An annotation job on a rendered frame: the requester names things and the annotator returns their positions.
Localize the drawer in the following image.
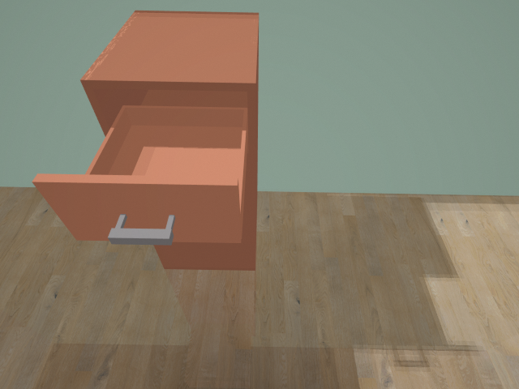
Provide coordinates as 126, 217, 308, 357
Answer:
32, 105, 248, 243

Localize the handle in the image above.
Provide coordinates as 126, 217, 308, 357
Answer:
108, 214, 175, 246

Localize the cabinet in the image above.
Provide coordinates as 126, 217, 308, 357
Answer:
80, 11, 259, 271

